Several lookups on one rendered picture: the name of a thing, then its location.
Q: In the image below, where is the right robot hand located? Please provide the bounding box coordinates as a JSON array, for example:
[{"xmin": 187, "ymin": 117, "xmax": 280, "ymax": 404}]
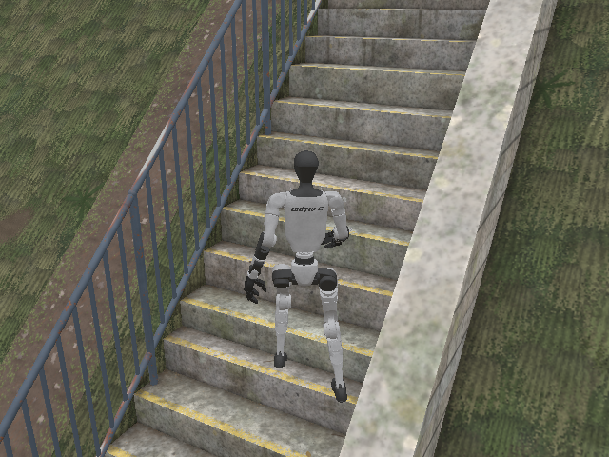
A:
[{"xmin": 321, "ymin": 230, "xmax": 342, "ymax": 248}]

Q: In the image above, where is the right robot thigh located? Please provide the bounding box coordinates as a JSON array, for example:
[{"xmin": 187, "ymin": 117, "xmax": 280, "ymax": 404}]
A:
[{"xmin": 318, "ymin": 268, "xmax": 338, "ymax": 339}]

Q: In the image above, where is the left robot shin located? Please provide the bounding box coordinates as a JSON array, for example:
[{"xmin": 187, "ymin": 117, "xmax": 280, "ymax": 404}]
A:
[{"xmin": 275, "ymin": 294, "xmax": 288, "ymax": 356}]

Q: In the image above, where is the left robot upper arm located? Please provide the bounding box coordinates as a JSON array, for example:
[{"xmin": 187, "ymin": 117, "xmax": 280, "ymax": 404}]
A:
[{"xmin": 262, "ymin": 192, "xmax": 286, "ymax": 248}]

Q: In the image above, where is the robot left forearm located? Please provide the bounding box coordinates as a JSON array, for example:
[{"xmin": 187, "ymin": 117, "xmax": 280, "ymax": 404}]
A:
[{"xmin": 247, "ymin": 232, "xmax": 270, "ymax": 279}]

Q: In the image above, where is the right robot upper arm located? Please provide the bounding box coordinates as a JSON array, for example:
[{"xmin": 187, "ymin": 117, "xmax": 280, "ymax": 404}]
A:
[{"xmin": 325, "ymin": 191, "xmax": 348, "ymax": 239}]

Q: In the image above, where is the robot right forearm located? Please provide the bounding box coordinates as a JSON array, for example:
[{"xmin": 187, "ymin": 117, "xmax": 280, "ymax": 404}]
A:
[{"xmin": 333, "ymin": 226, "xmax": 349, "ymax": 243}]

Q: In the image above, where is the left robot hand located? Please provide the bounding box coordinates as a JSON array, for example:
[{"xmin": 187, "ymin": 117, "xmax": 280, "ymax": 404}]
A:
[{"xmin": 244, "ymin": 276, "xmax": 266, "ymax": 304}]

